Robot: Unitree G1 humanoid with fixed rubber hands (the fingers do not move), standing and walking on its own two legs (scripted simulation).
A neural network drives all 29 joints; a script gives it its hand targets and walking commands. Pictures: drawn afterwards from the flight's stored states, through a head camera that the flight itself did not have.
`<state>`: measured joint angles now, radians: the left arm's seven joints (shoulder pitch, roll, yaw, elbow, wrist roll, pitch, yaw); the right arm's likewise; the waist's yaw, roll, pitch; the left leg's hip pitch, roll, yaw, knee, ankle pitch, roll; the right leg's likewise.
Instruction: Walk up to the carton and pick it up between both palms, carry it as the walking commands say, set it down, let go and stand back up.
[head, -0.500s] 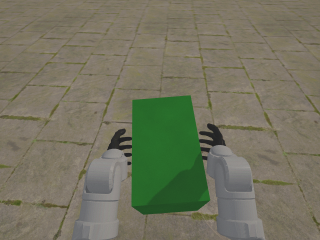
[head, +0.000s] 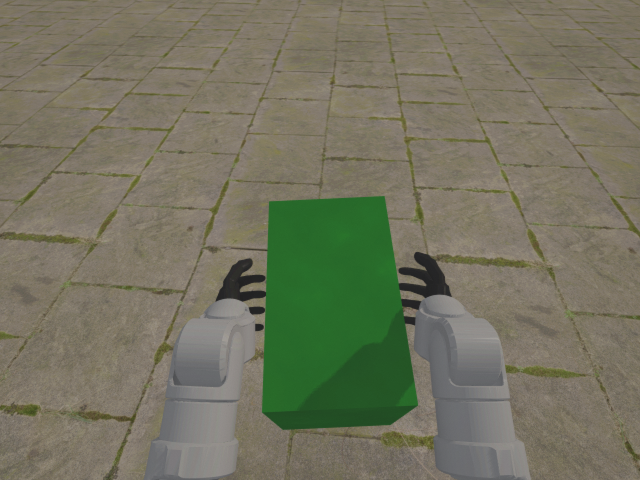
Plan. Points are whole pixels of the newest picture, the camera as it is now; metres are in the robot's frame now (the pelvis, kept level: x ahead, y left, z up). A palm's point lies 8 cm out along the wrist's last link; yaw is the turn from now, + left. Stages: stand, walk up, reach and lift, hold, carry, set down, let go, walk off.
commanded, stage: carry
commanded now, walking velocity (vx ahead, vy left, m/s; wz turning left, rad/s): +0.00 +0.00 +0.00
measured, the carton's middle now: (331, 317) +0.35 +0.00 +0.00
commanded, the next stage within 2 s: hold in 0.04 s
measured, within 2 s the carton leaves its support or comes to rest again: neither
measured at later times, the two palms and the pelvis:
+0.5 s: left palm (227, 318) +0.29 +0.13 +0.07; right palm (426, 327) +0.28 -0.12 +0.07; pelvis -0.02 +0.02 +0.00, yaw -2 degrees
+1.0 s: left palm (241, 332) +0.30 +0.12 +0.04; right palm (435, 337) +0.29 -0.13 +0.04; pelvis -0.01 +0.01 +0.00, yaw -2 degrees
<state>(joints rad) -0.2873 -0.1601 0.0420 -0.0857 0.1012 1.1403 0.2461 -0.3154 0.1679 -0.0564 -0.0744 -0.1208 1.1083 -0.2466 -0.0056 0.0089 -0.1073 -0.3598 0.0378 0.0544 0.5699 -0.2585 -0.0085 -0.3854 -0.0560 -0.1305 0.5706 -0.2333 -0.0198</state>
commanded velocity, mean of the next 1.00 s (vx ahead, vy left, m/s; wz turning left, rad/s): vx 0.00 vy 0.00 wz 0.00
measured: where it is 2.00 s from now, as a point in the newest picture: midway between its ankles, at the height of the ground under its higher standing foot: outside the picture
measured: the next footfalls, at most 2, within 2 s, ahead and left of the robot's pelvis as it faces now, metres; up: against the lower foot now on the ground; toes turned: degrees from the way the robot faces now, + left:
none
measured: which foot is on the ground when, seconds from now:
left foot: down 0.00-1.00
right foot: down 0.00-1.00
